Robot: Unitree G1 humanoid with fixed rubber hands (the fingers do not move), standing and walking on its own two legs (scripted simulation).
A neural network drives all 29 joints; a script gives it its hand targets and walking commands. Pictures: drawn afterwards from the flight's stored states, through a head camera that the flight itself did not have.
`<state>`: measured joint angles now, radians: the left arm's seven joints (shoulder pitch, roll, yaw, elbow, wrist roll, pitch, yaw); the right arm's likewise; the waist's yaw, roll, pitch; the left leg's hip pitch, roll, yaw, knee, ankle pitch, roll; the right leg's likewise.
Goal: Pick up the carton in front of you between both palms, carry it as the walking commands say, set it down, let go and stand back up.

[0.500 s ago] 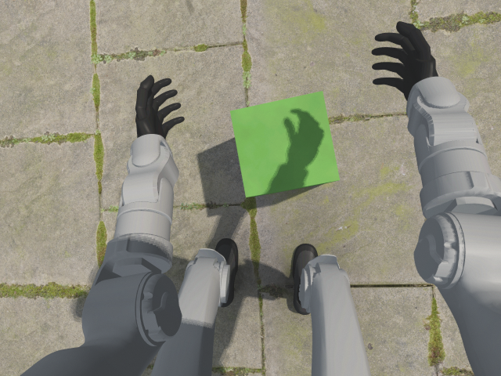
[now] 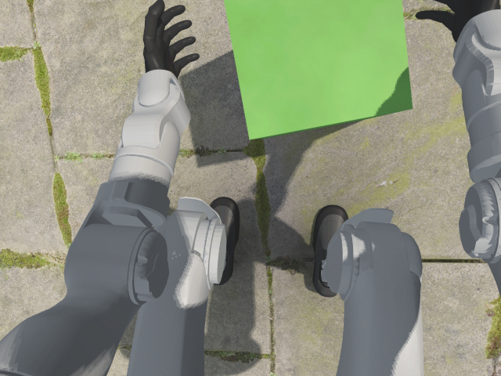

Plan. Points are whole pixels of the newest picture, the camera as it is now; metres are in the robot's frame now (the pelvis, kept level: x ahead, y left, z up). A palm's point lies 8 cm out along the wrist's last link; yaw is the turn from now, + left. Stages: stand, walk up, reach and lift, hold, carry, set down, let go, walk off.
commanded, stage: reach and lift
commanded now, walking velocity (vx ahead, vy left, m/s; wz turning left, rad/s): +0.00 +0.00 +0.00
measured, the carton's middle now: (309, 67) +0.52 -0.07 -0.29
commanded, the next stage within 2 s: none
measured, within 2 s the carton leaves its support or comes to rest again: leaves its support in 0.98 s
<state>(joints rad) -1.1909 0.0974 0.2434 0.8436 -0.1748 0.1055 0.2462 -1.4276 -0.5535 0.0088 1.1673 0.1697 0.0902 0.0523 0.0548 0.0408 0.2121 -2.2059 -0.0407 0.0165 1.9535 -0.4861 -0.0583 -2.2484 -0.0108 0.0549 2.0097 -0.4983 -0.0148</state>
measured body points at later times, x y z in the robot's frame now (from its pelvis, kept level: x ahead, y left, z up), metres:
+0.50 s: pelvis +0.00 -0.01 -0.04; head +0.36 -0.07 +0.22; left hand +0.53 +0.13 -0.22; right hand +0.55 -0.23 -0.23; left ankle +0.13 +0.13 -0.38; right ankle +0.12 -0.12 -0.38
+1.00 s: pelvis +0.00 -0.01 -0.05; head +0.35 -0.08 +0.22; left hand +0.54 +0.10 -0.21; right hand +0.56 -0.21 -0.22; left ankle +0.13 +0.13 -0.38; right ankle +0.12 -0.12 -0.38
